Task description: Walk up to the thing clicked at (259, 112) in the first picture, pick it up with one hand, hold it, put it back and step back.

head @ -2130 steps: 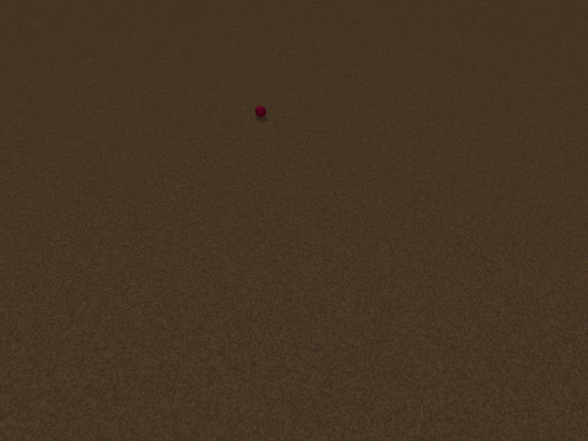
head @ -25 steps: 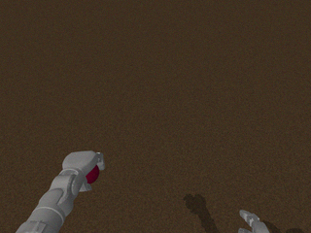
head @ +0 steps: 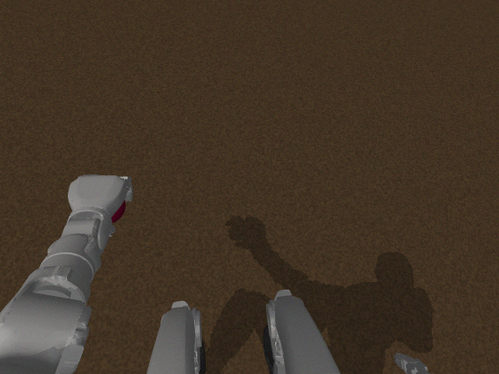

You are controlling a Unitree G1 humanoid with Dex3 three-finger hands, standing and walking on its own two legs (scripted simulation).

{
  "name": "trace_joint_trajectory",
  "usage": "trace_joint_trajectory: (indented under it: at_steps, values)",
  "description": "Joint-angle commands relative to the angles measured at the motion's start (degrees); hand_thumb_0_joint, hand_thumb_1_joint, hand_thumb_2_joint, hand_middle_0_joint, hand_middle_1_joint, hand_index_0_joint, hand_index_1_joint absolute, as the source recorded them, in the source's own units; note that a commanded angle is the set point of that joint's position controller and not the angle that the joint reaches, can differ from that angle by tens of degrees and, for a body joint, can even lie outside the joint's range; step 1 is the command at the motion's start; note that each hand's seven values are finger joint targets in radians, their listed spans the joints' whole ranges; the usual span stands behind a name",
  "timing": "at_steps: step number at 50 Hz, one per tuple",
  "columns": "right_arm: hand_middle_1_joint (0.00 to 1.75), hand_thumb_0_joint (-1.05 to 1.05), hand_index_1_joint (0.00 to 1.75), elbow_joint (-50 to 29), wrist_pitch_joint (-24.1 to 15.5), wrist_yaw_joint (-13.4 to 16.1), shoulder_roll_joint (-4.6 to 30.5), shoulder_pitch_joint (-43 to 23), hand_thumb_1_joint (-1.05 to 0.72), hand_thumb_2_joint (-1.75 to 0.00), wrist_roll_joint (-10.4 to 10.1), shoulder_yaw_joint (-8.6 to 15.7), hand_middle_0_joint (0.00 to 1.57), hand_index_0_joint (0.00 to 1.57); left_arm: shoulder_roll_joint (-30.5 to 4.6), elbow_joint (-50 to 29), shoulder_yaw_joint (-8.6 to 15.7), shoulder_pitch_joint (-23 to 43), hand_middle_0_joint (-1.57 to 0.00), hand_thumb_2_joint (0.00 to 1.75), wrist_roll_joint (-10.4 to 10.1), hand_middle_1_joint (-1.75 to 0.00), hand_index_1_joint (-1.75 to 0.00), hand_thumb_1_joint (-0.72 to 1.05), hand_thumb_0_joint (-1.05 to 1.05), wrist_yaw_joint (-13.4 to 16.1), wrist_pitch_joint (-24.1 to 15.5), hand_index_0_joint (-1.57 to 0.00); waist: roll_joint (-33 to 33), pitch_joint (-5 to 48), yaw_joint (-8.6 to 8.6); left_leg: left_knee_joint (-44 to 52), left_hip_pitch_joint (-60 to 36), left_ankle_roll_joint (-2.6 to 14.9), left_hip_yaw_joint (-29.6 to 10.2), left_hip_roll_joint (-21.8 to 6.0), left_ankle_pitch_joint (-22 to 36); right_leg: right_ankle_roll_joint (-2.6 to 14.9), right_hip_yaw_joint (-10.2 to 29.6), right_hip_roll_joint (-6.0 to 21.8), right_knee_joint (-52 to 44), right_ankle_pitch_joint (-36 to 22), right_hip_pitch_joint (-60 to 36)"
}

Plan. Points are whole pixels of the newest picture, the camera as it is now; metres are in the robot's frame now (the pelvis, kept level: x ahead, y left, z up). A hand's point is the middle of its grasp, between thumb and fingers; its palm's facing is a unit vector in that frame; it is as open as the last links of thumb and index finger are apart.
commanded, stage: crouch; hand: left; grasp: from above
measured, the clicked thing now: (106, 206) +0.43 +0.23 -0.12
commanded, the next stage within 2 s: lower in 1.36 s
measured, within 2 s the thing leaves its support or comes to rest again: neither
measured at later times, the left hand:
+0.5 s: hand (134, 230) +0.45 +0.23 -0.33, palm faces -0.47 +0.00 -0.88, open 8.3 cm
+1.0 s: hand (141, 227) +0.48 +0.23 -0.41, palm faces -0.46 -0.02 -0.89, open 8.3 cm
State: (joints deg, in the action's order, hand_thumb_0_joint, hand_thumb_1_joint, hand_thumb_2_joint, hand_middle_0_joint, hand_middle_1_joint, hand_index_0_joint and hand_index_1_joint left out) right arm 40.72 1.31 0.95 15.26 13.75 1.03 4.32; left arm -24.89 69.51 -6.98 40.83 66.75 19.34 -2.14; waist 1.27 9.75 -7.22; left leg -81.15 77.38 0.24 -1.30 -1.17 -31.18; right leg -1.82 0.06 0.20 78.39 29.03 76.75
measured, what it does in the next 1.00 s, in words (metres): lowers itself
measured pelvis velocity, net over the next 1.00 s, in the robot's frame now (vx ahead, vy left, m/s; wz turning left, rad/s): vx -0.03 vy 0.00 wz -0.07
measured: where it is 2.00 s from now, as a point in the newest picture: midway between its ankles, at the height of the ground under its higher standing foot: outside the picture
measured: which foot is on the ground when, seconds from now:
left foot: down 0.00-1.00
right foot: down 0.00-1.00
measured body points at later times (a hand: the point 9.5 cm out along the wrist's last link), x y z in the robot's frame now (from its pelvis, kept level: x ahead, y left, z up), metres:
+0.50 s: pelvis -0.02 +0.00 -0.17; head +0.22 +0.04 +0.21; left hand +0.47 +0.23 -0.28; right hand +0.02 -0.27 -0.28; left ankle +0.05 +0.12 -0.59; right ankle +0.06 -0.14 -0.59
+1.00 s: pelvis -0.03 +0.00 -0.25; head +0.23 +0.04 +0.12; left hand +0.50 +0.23 -0.36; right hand -0.01 -0.28 -0.35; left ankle +0.05 +0.11 -0.59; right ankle +0.06 -0.14 -0.59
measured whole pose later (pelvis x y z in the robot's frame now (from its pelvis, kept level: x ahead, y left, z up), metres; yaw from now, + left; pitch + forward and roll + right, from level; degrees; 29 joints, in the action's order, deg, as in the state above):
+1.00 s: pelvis -0.03 +0.00 -0.25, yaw -4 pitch +37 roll -7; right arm 40.6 -2.1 -7.5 15.4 10.4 7.3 -2.5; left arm -42.4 83.8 3.8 61.6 72.6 18.9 -9.4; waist 0.3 3.2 -15.8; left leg -130.1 127.3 -0.3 -6.4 -0.1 -40.5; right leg -2.2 -3.0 -0.3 124.8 37.7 124.8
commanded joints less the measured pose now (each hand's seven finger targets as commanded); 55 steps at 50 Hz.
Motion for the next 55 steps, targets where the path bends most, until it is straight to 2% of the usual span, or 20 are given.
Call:
trace_joint_trajectory:
  at_steps: [1, 3, 5, 6, 8, 9, 12, 18, 20, 21, 23, 25, 29, 31, 33, 35, 37, 43, 45, 55]
  values:
    - [0.3, 0.0, 0.3, -3.21, -2.51, 0.88, 9.62, 6.22, -0.9, -0.9, 0.73, 3.0, 0.2, 0.2, -12.8, -8.67, 3.66, 25.46, -0.75, 0.67, -0.8, -0.96, -0.87, 0.48, 0.0, 2.39, 1.0, -0.83, 7.06, 33.33, -1.59, 3.44, -12.24, -0.12, -0.86, 1.23, 8.06, 3.89, -2.27, -1.28, -1.05, -7.48, -6.18]
    - [0.3, 0.0, 0.3, -3.11, -2.55, 0.89, 9.97, 6.7, -0.9, -0.9, 0.79, 3.03, 0.2, 0.2, -15.76, -7.85, 5.3, 25.21, -0.75, 0.65, -0.45, -0.92, -0.84, 0.46, 0.0, 1.93, 1.14, -0.83, 7.16, 36.14, -1.06, 1.05, -11.32, 0.01, -1.35, 1.11, 8.16, 4.17, -2.78, -1.38, 1.72, -6.96, -4.07]
    - [0.3, 0.0, 0.3, -2.4, -2.75, 0.52, 10.06, 6.87, -0.9, -0.9, 1.21, 2.77, 0.2, 0.2, -13.16, -4.58, 4.58, 25.1, -0.73, 0.64, -0.8, -0.92, -0.83, 0.45, 0.0, 1.14, 1.08, -0.82, 8.06, 34.58, -2.43, -1.0, -8.42, -0.24, -2.46, 0.97, 7.72, 4.37, -3.35, -1.34, 5.09, -6.04, 1.22]
    - [0.3, 0.0, 0.3, -2.22, -2.95, 0.38, 10.34, 7.19, -0.9, -0.9, 1.36, 2.77, 0.2, 0.2, -14.49, -5.26, 5.25, 26.95, -0.73, 0.62, -0.85, -0.91, -0.82, 0.46, 0.0, 0.97, 0.85, -0.82, 8.3, 35.2, -2.55, -1.92, -7.9, -0.33, -3.46, 0.86, 7.0, 4.5, -3.81, -1.35, 6.72, -5.17, 3.85]
    - [0.3, 0.0, 0.3, -2.1, -2.84, 0.25, 10.53, 7.61, -0.9, -0.9, 1.42, 2.59, 0.2, 0.2, -16.61, -3.98, 6.07, 28.98, -0.72, 0.62, -0.15, -0.89, -0.81, 0.44, 0.0, 0.77, 0.45, -0.81, 8.41, 34.67, -3.35, -3.6, -4.18, -0.13, -3.61, 1.02, 2.41, 4.45, -3.87, -1.25, 8.22, -2.13, 6.49]
    - [0.3, 0.0, 0.3, -2.22, -3.06, -0.04, 10.29, 7.48, -0.9, -0.9, 1.5, 2.17, 0.2, 0.2, -16.14, -1.25, 6.09, 26.67, -0.74, 0.6, -0.22, -0.88, -0.79, 0.46, 0.0, 0.49, 0.18, -0.82, 6.88, 32.16, -3.59, -4.36, -1.72, -0.12, -4.47, 1.23, 0.32, 4.38, -4.08, -1.02, 9.44, -0.35, 8.66]
    - [0.3, 0.0, 0.3, -2.24, -3.62, -0.87, 10.4, 7.43, -0.9, -0.9, 1.79, 1.78, 0.2, 0.2, -16.88, -1.18, 6.27, 28.76, -0.76, 0.6, 0.31, -0.86, -0.77, 0.48, 0.0, -0.17, -1.69, -0.84, 6.97, 31.92, -5.0, -7.6, 2.8, 0.32, -4.75, 1.49, -4.06, 4.26, -4.23, -0.87, 12.13, 2.89, 13.0]
    - [0.3, 0.0, 0.3, -1.02, -4.85, -2.63, 11.94, 9.14, -0.9, -0.9, 2.97, 0.8, 0.2, 0.2, -21.45, -3.09, 9.02, 32.45, -0.79, 0.61, 2.51, -0.86, -0.78, 0.52, 0.0, 1.51, -4.31, -0.88, 13.01, 39.48, -4.99, -14.98, 1.14, -0.46, -4.76, 1.5, 4.12, 4.3, -4.77, -0.07, 19.43, -2.46, 18.96]
    - [0.3, 0.0, 0.3, -0.6, -5.09, -3.47, 12.22, 10.13, -0.9, -0.9, 3.59, 0.56, 0.2, 0.2, -21.3, -2.54, 9.25, 34.14, -0.78, 0.63, 3.41, -0.86, -0.78, 0.51, 0.0, 2.03, -4.92, -0.86, 14.42, 39.04, -6.69, -17.42, 1.61, -0.44, -4.3, 1.37, 6.64, 4.19, -4.88, 0.12, 21.09, -4.14, 20.61]
    - [0.3, 0.0, 0.3, -0.63, -5.12, -3.74, 12.45, 10.22, -0.9, -0.9, 3.69, 0.55, 0.2, 0.2, -23.87, -5.01, 10.54, 36.21, -0.78, 0.63, 3.72, -0.85, -0.78, 0.49, 0.0, 2.5, -5.21, -0.86, 15.4, 41.8, -6.03, -18.54, 1.29, -0.38, -3.85, 1.51, 7.48, 4.31, -4.87, 0.15, 22.14, -4.88, 20.12]
    - [0.3, 0.0, 0.3, -0.19, -5.28, -4.46, 12.65, 11.02, -0.91, -0.9, 4.25, 0.4, 0.2, 0.2, -22.79, -2.0, 10.63, 35.15, -0.81, 0.66, 4.19, -0.85, -0.77, 0.51, 0.0, 2.93, -5.1, -0.88, 16.33, 41.19, -6.77, -20.91, 1.3, -0.43, -3.35, 1.45, 10.12, 4.09, -4.92, 0.43, 23.43, -6.33, 21.71]
    - [0.3, 0.0, 0.3, 0.0, -5.39, -5.03, 12.84, 11.09, -0.91, -0.9, 4.7, 0.41, 0.2, 0.2, -23.7, -4.24, 11.14, 38.13, -0.83, 0.72, 4.4, -0.87, -0.81, 0.53, 0.0, 3.31, -5.69, -0.89, 17.95, 42.98, -7.16, -22.61, 1.87, -0.37, -2.81, 1.46, 11.16, 4.18, -5.26, 0.19, 25.0, -7.41, 21.86]
    - [0.3, 0.0, 0.3, -0.18, -5.26, -5.89, 12.5, 10.98, -0.91, -0.9, 5.0, 0.13, 0.2, 0.2, -25.44, -0.07, 11.66, 36.6, -0.86, 0.74, 4.3, -0.88, -0.81, 0.57, 0.0, 3.42, -5.71, -0.92, 13.87, 41.09, -7.6, -27.39, 10.01, 1.05, -0.11, 1.92, 9.43, 3.54, -4.72, -0.61, 25.41, -8.66, 18.16]
    - [0.3, 0.0, 0.3, -0.1, -5.14, -6.07, 12.58, 10.57, -0.91, -0.9, 5.2, 0.09, 0.2, 0.2, -26.07, 0.16, 11.45, 38.83, -0.86, 0.73, 4.06, -0.89, -0.82, 0.58, 0.0, 3.34, -5.74, -0.93, 14.06, 40.94, -7.83, -28.48, 11.96, 1.23, 0.3, 1.89, 7.82, 3.55, -4.71, -1.04, 26.32, -7.85, 18.7]
    - [0.3, 0.0, 0.3, -0.18, -5.23, -6.47, 12.17, 10.64, -0.91, -0.9, 5.55, -0.22, 0.2, 0.2, -26.42, 3.4, 12.01, 36.47, -0.86, 0.71, 3.93, -0.89, -0.82, 0.59, 0.0, 3.25, -5.42, -0.93, 12.82, 38.21, -7.89, -29.9, 14.12, 1.46, 0.34, 1.88, 7.57, 3.3, -4.72, -1.02, 26.9, -7.67, 18.88]
    - [0.3, 0.0, 0.3, 0.17, -4.94, -6.63, 12.7, 10.3, -0.91, -0.9, 5.48, -0.21, 0.2, 0.2, -28.54, 2.57, 12.29, 39.14, -0.86, 0.73, 4.02, -0.88, -0.81, 0.58, 0.0, 3.01, -5.73, -0.92, 12.13, 39.65, -7.9, -31.43, 16.84, 1.73, 0.7, 1.84, 6.75, 3.14, -4.57, -1.41, 27.89, -8.12, 17.62]
    - [0.3, 0.0, 0.3, 0.17, -4.73, -6.94, 12.52, 10.02, -0.91, -0.9, 5.65, -0.66, 0.2, 0.2, -27.96, 4.77, 11.71, 37.78, -0.87, 0.71, 3.88, -0.9, -0.83, 0.61, 0.0, 2.45, -5.77, -0.94, 10.94, 37.06, -8.42, -32.71, 19.53, 1.91, 0.68, 1.83, 6.33, 2.93, -4.67, -1.48, 28.71, -7.92, 18.17]
    - [0.3, 0.0, 0.3, 0.19, -3.84, -7.63, 13.71, 10.45, -0.91, -0.9, 6.03, -1.38, 0.2, 0.2, -30.47, 6.25, 12.14, 38.2, -0.87, 0.69, 5.21, -0.9, -0.82, 0.63, 0.0, 1.66, -6.63, -0.95, 13.76, 36.26, -8.84, -34.35, 19.18, 1.27, -0.6, 1.51, 6.55, 3.51, -6.43, -2.0, 32.59, -6.69, 22.3]
    - [0.3, 0.0, 0.3, -0.48, -3.6, -7.7, 14.04, 9.74, -0.91, -0.9, 5.87, -1.62, 0.2, 0.2, -31.51, 3.75, 12.03, 42.25, -0.86, 0.69, 4.99, -0.9, -0.82, 0.61, 0.0, 1.92, -7.27, -0.93, 15.45, 37.64, -9.13, -35.06, 19.93, 1.2, -0.7, 1.52, 5.52, 3.69, -6.76, -2.27, 33.67, -5.99, 23.12]
    - [0.3, 0.0, 0.3, -0.56, -3.45, -7.84, 15.7, 10.68, -0.91, -0.9, 6.45, -3.91, 0.2, 0.2, -34.0, 6.64, 12.71, 44.01, -0.8, 0.63, 6.86, -0.86, -0.78, 0.53, 0.0, 3.46, -7.63, -0.87, 19.76, 33.9, -10.85, -36.29, 20.12, 0.33, -2.85, 1.43, 3.02, 4.03, -8.79, -1.67, 38.13, -3.49, 31.21]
